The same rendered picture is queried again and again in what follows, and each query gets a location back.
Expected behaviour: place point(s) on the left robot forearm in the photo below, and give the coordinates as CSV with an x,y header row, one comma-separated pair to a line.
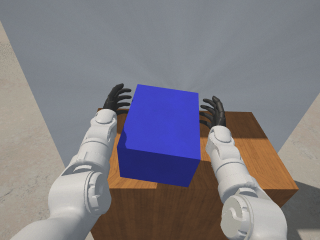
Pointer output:
x,y
96,148

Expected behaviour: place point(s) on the robot left upper arm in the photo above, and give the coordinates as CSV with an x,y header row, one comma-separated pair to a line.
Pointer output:
x,y
76,201

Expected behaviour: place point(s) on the pedestal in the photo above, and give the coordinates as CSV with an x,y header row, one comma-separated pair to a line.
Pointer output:
x,y
145,210

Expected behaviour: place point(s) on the robot right upper arm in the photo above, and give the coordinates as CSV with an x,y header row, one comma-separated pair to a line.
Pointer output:
x,y
250,218

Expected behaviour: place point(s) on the robot left hand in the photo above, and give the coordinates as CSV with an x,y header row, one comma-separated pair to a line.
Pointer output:
x,y
113,98

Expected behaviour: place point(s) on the robot right hand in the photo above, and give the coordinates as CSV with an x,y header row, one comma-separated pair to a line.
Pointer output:
x,y
218,114

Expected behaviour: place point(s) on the carton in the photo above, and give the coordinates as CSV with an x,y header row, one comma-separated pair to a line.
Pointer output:
x,y
160,139

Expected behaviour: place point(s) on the right robot forearm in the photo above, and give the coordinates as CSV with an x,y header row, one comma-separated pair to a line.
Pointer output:
x,y
229,168

